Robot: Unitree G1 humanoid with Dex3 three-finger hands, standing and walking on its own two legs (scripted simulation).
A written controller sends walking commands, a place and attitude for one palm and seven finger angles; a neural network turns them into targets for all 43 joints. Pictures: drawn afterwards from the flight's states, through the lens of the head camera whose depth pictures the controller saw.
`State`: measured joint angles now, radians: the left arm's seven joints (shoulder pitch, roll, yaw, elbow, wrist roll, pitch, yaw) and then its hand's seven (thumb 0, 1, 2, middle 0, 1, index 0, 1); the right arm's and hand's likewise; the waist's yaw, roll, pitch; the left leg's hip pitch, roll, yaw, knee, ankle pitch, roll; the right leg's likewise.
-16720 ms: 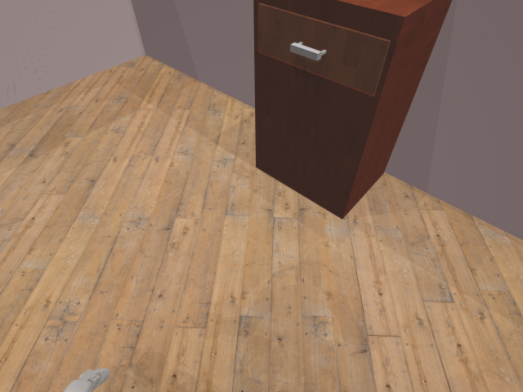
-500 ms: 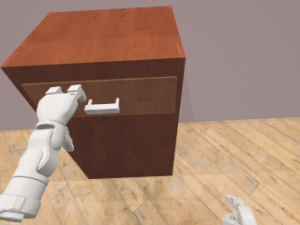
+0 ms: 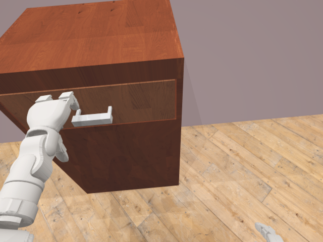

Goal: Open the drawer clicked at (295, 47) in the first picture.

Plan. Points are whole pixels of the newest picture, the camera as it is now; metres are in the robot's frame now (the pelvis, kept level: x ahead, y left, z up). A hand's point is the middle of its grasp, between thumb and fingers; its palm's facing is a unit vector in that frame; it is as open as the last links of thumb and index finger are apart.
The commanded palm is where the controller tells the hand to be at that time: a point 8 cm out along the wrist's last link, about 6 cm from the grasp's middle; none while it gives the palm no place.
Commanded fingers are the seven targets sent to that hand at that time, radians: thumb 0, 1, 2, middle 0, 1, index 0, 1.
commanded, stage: move the hooked fingers above the handle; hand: left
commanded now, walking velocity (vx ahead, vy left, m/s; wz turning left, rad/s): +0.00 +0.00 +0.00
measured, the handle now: (93, 114) +0.48 +0.27 +0.00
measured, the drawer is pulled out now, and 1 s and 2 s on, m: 0.00 0.00 0.00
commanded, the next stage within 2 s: none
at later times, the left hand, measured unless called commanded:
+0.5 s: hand (76, 120) +0.41 +0.28 +0.06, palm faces -0.06 -0.03 -1.00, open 13.8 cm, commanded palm +0.40 +0.28 +0.12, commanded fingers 0.00 -0.50 0.30 -0.30 -1.20 -0.30 -1.20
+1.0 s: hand (86, 112) +0.43 +0.25 +0.07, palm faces -0.01 +0.00 -1.00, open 13.6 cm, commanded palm +0.42 +0.29 +0.12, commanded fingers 0.00 -0.50 0.30 -0.30 -1.20 -0.30 -1.20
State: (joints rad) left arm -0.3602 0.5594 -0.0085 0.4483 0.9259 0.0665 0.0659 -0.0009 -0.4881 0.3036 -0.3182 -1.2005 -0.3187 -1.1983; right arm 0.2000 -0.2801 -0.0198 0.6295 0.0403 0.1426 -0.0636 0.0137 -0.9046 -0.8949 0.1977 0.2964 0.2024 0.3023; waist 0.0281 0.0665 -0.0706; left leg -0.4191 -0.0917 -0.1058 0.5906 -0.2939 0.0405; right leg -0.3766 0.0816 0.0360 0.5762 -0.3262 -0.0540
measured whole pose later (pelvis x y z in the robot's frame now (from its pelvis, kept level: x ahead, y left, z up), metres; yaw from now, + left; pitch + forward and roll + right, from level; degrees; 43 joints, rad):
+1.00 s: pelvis -0.02 +0.02 -0.01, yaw -2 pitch +11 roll -1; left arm -0.72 0.50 -0.05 0.94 1.05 -0.01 0.23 0.00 -0.49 0.30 -0.44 -1.23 -0.35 -1.25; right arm 0.29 -0.25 0.00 0.65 0.05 0.15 -0.08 0.01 -0.90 -0.89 0.20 0.30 0.20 0.30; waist -0.06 0.05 -0.11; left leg -0.55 -0.09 -0.07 0.64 -0.28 0.06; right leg -0.51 0.09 0.07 0.62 -0.30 -0.03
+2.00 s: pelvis -0.01 +0.01 -0.01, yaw -2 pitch +12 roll -1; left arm -0.63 0.55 -0.01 0.85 1.03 -0.09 0.22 0.00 -0.49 0.30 -0.43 -1.22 -0.34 -1.21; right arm 0.26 -0.26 -0.01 0.65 0.06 0.15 -0.11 0.01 -0.90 -0.89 0.20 0.30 0.20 0.30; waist -0.04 0.05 -0.12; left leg -0.55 -0.07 -0.07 0.64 -0.30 0.04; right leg -0.51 0.10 0.06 0.61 -0.31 -0.05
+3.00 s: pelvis -0.02 +0.00 -0.01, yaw -3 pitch +12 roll -1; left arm -0.69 0.57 -0.01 0.93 1.04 -0.10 0.22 0.00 -0.49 0.30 -0.44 -1.22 -0.34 -1.22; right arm 0.28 -0.27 0.00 0.65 0.06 0.14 -0.12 0.01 -0.90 -0.89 0.20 0.30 0.20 0.30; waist -0.06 0.05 -0.12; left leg -0.58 -0.06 -0.07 0.66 -0.30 0.04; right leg -0.54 0.11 0.06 0.63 -0.30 -0.05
